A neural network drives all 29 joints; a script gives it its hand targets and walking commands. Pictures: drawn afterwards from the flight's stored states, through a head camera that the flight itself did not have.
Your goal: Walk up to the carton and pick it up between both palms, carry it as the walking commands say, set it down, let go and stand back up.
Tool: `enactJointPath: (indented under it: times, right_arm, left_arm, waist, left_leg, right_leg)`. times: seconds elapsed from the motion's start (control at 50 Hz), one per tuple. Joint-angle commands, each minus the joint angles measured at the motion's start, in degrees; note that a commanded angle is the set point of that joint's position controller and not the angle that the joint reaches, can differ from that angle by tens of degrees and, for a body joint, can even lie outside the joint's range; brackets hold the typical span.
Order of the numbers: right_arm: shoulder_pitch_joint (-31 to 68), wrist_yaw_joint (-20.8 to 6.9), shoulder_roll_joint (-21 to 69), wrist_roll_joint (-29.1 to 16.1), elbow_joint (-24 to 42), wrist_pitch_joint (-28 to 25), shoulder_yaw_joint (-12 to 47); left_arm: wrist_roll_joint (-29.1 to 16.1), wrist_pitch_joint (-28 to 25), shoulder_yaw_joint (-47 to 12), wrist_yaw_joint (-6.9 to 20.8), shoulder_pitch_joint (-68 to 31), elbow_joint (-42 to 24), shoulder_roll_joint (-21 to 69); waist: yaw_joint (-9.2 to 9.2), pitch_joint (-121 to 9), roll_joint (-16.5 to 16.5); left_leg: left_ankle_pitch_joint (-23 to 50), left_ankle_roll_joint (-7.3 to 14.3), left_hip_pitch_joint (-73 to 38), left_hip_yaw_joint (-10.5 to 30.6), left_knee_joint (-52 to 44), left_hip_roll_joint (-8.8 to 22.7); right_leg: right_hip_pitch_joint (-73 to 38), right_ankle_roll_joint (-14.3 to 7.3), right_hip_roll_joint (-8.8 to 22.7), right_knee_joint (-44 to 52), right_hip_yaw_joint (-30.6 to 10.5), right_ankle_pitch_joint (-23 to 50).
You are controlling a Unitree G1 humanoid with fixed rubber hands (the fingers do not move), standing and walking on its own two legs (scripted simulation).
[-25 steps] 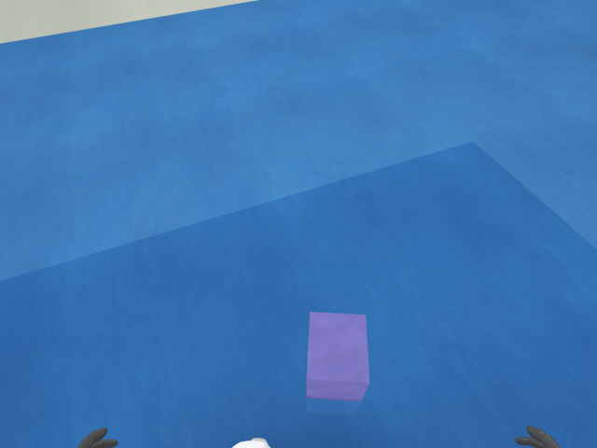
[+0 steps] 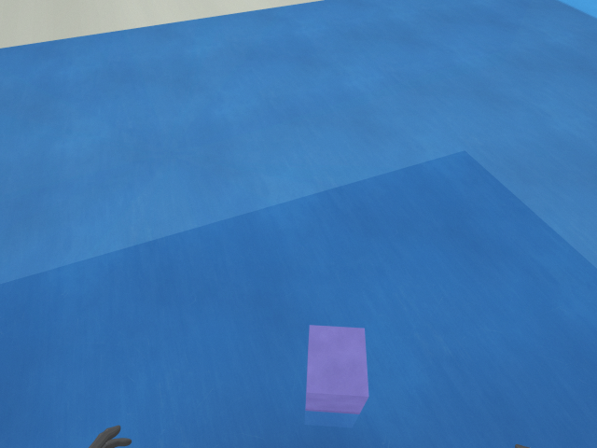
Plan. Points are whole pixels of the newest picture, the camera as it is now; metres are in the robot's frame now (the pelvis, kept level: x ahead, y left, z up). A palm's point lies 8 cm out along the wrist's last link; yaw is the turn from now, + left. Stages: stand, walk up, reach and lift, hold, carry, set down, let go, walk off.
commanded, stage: walk up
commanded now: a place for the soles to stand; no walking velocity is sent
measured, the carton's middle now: (334, 369) +0.46 -0.09 -0.67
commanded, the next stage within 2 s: reach and lift in 1.80 s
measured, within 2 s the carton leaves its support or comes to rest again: neither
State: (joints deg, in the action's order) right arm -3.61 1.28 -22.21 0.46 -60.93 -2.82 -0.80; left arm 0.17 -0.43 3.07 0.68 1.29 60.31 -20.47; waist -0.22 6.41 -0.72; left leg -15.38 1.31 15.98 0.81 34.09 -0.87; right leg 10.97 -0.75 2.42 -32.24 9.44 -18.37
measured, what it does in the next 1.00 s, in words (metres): steps on the spot: right foot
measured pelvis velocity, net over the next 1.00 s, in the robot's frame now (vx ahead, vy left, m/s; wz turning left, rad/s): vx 0.01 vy -0.08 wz -0.01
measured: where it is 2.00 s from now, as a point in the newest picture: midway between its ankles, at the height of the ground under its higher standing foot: outside the picture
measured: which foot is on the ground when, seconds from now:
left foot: down 0.00-1.00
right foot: down 0.00-0.42, up 0.44-0.66, down 0.68-1.00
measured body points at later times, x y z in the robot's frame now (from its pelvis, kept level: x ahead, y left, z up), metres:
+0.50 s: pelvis +0.01 +0.00 +0.01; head +0.04 +0.01 +0.45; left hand +0.14 +0.31 -0.11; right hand +0.13 -0.33 -0.10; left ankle +0.03 +0.10 -0.73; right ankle -0.02 -0.12 -0.71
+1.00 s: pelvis +0.01 -0.08 -0.03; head +0.03 -0.08 +0.41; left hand +0.12 +0.22 -0.15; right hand +0.08 -0.41 -0.14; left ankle +0.03 +0.07 -0.73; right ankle +0.02 -0.20 -0.73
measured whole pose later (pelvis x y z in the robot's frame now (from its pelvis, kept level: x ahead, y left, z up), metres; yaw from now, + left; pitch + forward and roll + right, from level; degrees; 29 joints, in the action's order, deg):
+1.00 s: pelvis +0.01 -0.08 -0.03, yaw +0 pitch -3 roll +0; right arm -11.1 2.5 -22.5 0.7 -54.4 -2.8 -2.5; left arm 1.5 1.0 5.2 1.3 7.4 51.9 -20.5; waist -1.1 6.3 1.1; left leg -25.8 -1.5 22.4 2.9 50.5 1.8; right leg 22.2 -0.6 0.4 -50.8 0.9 -25.7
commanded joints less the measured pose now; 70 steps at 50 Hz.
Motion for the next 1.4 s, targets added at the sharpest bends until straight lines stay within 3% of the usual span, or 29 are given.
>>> enactJointPath:
  times: [0.0,0.38,0.4,0.44,0.46,0.48,0.52,0.58,0.62,0.64,0.66,0.68,0.7,0.72,0.76,0.8,0.82,0.84,0.86,0.88,0.92,0.94,0.96,0.98,1.0,1.06,1.12,1.22,1.38]
  right_arm:
    - [2.47,0.40,-12.68,0.05,2.71,-0.43,-2.01]
    - [4.01,-0.38,-11.29,0.26,3.19,0.09,-1.40]
    - [-5.61,1.84,-18.78,0.59,2.38,-0.28,-4.01]
    - [-11.78,3.84,-21.83,1.60,5.25,-0.85,-5.82]
    - [-11.84,4.54,-21.98,1.39,7.30,-1.20,-6.62]
    - [-11.27,5.04,-21.50,1.14,8.87,-1.45,-7.01]
    - [-9.96,5.23,-20.37,0.91,11.21,-1.74,-7.20]
    - [-8.22,4.41,-20.25,1.78,14.36,-1.61,-6.91]
    - [-6.55,3.44,-20.07,1.75,15.36,-1.17,-6.72]
    - [-4.91,2.90,-19.44,1.51,15.68,-0.82,-6.40]
    - [-5.16,2.49,-16.82,1.22,15.56,-0.32,-5.64]
    - [-6.33,2.19,-12.83,0.60,16.46,0.05,-4.54]
    - [-5.86,2.97,-13.43,-0.53,16.46,0.40,-4.64]
    - [-6.86,2.93,-16.04,-0.77,15.23,0.28,-5.08]
    - [-10.84,2.43,-15.44,-0.87,12.48,-0.56,-4.92]
    - [-17.48,1.80,-14.28,0.01,8.39,-1.54,-5.08]
    - [-16.58,1.68,-15.87,0.91,8.38,-2.09,-5.51]
    - [-11.84,1.41,-21.07,1.23,10.34,-2.47,-6.04]
    - [-9.39,1.28,-23.20,1.07,11.02,-2.39,-6.71]
    - [-6.61,1.46,-21.76,0.85,11.63,-2.37,-6.25]
    - [-1.79,1.50,-16.80,0.94,11.92,-1.47,-4.73]
    - [-2.14,1.55,-14.34,0.36,11.34,-0.86,-4.66]
    - [-4.06,1.84,-12.95,-0.38,10.76,-0.52,-4.58]
    - [-5.74,1.73,-13.02,-0.50,10.07,-0.40,-4.59]
    - [-6.08,1.50,-12.76,-0.43,9.64,-0.65,-4.56]
    - [-6.38,1.27,-12.43,-0.12,8.66,-1.56,-4.31]
    - [-4.12,1.50,-14.06,-0.01,9.06,-1.23,-4.56]
    - [-1.98,1.57,-12.73,-0.27,9.14,-0.58,-4.00]
    - [0.43,1.37,-15.09,0.22,8.66,-0.94,-4.05]
  left_arm:
    - [-0.06,-0.55,1.75,-0.33,-2.08,-2.88,-11.89]
    - [0.36,-0.64,1.40,0.06,-1.83,-1.64,-10.90]
    - [2.80,1.82,3.82,1.47,-3.13,-6.09,-14.35]
    - [3.08,3.90,3.96,2.20,-2.93,-11.19,-11.53]
    - [3.15,4.70,4.38,2.26,-1.84,-13.18,-11.56]
    - [3.32,5.06,4.90,2.20,-0.52,-14.36,-11.54]
    - [3.67,5.09,5.85,2.33,2.37,-16.18,-12.31]
    - [3.18,4.70,6.36,3.00,5.35,-16.38,-12.72]
    - [2.59,3.85,6.61,2.89,7.75,-15.13,-12.90]
    - [2.59,3.18,6.93,2.52,11.05,-14.18,-13.06]
    - [2.86,2.39,7.49,2.20,13.05,-13.36,-14.16]
    - [3.31,1.46,8.50,1.80,14.36,-14.43,-18.75]
    - [2.43,1.21,9.09,1.70,9.83,-16.23,-21.31]
    - [1.87,1.11,8.32,1.54,7.92,-17.21,-19.98]
    - [2.00,1.51,6.82,0.75,3.06,-18.45,-17.32]
    - [1.50,2.05,5.23,0.46,-0.72,-18.16,-15.37]
    - [1.42,2.32,4.12,0.18,1.39,-17.19,-12.00]
    - [0.54,2.32,4.12,0.08,3.16,-16.26,-11.74]
    - [0.35,2.38,5.35,-0.15,2.91,-15.31,-14.48]
    - [0.17,2.10,5.49,0.02,4.10,-14.21,-14.08]
    - [1.25,0.89,5.54,0.09,8.28,-11.26,-13.08]
    - [1.75,0.27,5.95,0.22,7.17,-11.44,-15.57]
    - [1.63,-0.18,5.94,0.22,6.98,-11.28,-17.31]
    - [1.57,-0.48,5.52,0.04,5.15,-11.82,-17.65]
    - [1.45,-0.60,4.89,-0.23,3.70,-12.07,-17.02]
    - [0.88,-0.24,3.25,-0.33,1.01,-12.22,-13.37]
    - [0.49,-0.20,3.75,-0.38,2.05,-12.18,-14.03]
    - [0.48,0.03,3.64,-0.14,1.56,-12.16,-14.91]
    - [0.61,0.38,3.56,0.44,0.23,-10.63,-14.88]
  waist:
    - [0.31,-9.13,-0.11]
    - [0.37,-9.28,0.15]
    - [-2.25,-7.60,3.43]
    - [-4.75,-8.97,-5.42]
    - [-3.84,-10.13,-3.00]
    - [-2.91,-11.09,-1.90]
    - [-1.29,-11.03,-1.48]
    - [-0.53,-9.09,-6.22]
    - [0.00,-8.45,-9.11]
    - [2.12,-9.07,-8.49]
    - [3.67,-8.59,-3.23]
    - [4.50,-7.75,13.21]
    - [4.53,-8.58,16.43]
    - [3.49,-8.56,10.99]
    - [0.91,-5.45,11.67]
    - [-2.79,-6.48,10.44]
    - [-3.13,-4.88,0.00]
    - [-1.20,-4.24,-11.08]
    - [-1.44,-4.55,-9.09]
    - [0.48,-5.19,-7.27]
    - [3.96,-2.96,-3.72]
    - [2.91,-1.39,4.70]
    - [1.47,-2.79,8.19]
    - [0.56,-3.16,7.80]
    - [-0.12,-3.72,7.31]
    - [-1.23,-6.64,5.67]
    - [0.12,-9.74,4.21]
    - [0.61,-10.27,4.83]
    - [1.12,-9.95,1.03]
  left_leg:
    - [17.13,2.06,-2.35,7.94,-8.35,8.14]
    - [19.62,1.19,-6.58,6.17,-14.35,8.02]
    - [22.29,4.24,-11.82,10.39,-12.15,11.72]
    - [26.85,13.45,-19.22,26.52,-13.39,23.15]
    - [31.39,16.63,-17.66,26.17,-11.39,26.06]
    - [35.77,17.65,-16.30,23.89,-9.03,26.08]
    - [30.97,15.78,-12.23,20.07,-7.60,23.42]
    - [16.77,12.91,-2.27,16.21,-7.61,19.74]
    - [13.19,10.60,5.82,12.39,-5.96,17.12]
    - [9.30,8.33,11.66,9.19,-2.15,14.86]
    - [0.32,5.13,17.38,5.72,4.55,10.73]
    - [-8.60,0.58,22.83,-1.99,19.69,2.65]
    - [-21.97,-0.64,19.86,-0.42,28.60,-0.23]
    - [-20.94,-0.83,15.24,3.72,31.35,1.73]
    - [-20.28,-0.21,10.19,1.03,24.33,3.73]
    - [-9.38,0.70,-4.86,-2.22,7.24,2.13]
    - [-12.07,1.73,-6.27,6.93,-3.09,4.54]
    - [-15.72,8.00,0.45,31.04,-12.28,16.34]
    - [-8.52,12.90,4.76,33.02,-11.54,20.70]
    - [-3.19,12.98,7.53,27.79,-8.11,19.24]
    - [-3.05,5.37,16.17,12.27,0.37,10.52]
    - [-5.12,0.83,16.89,4.05,9.66,3.05]
    - [-9.81,-0.82,13.91,0.79,14.33,1.11]
    - [-13.43,-0.47,10.96,1.16,14.56,1.96]
    - [-12.81,0.18,8.40,1.06,12.96,2.44]
    - [8.02,1.34,-1.65,3.41,4.54,4.68]
    - [17.48,2.42,-1.73,5.68,6.40,6.41]
    - [8.52,1.43,1.19,3.17,7.51,4.61]
    - [7.49,3.80,2.30,9.11,1.87,7.50]
  right_leg:
    - [-3.92,-1.68,6.79,9.24,-7.69,5.97]
    - [-7.81,-0.35,6.99,15.14,-6.80,10.19]
    - [1.54,-1.10,4.03,5.11,-5.27,7.23]
    - [18.25,0.36,1.78,-12.00,-10.91,-14.79]
    - [20.33,0.58,2.33,-21.06,-14.88,-17.16]
    - [21.76,0.44,2.15,-27.91,-16.75,-16.27]
    - [22.37,0.25,3.32,-30.19,-18.85,-13.85]
    - [16.68,0.31,3.63,-22.29,-14.28,-11.03]
    - [7.33,-0.81,0.89,-14.34,-9.62,-9.50]
    - [-1.34,-1.93,-0.70,-7.20,-7.83,-4.28]
    - [-7.08,-2.39,-2.16,-3.03,-8.69,-2.00]
    - [-5.00,-6.06,9.40,10.44,-27.42,-7.62]
    - [4.79,-15.15,20.17,14.28,-39.36,-8.78]
    - [8.24,-17.15,19.06,11.49,-37.34,-8.00]
    - [13.76,-14.38,15.41,6.01,-28.79,-3.97]
    - [21.16,-9.12,10.13,-0.93,-21.29,-3.01]
    - [24.52,-5.43,6.13,-10.47,-17.87,-7.11]
    - [23.32,-1.21,-1.14,-19.73,-12.11,-11.40]
    - [18.52,-0.74,-0.10,-23.05,-14.39,-16.99]
    - [12.75,-1.25,0.39,-20.15,-14.02,-14.82]
    - [2.85,-3.18,1.64,-4.45,-15.03,-4.45]
    - [5.74,-5.61,6.30,4.33,-25.77,-7.64]
    - [8.29,-9.31,12.28,8.02,-33.44,-7.41]
    - [9.60,-11.70,14.32,7.60,-34.29,-2.86]
    - [9.77,-11.72,13.79,5.70,-31.92,3.29]
    - [11.25,-5.37,6.26,-0.21,-19.21,13.79]
    - [7.31,-4.10,4.67,-3.36,-16.83,16.93]
    - [7.21,-6.74,7.26,-0.82,-19.19,12.82]
    - [7.17,-4.16,3.94,-2.40,-16.37,5.84]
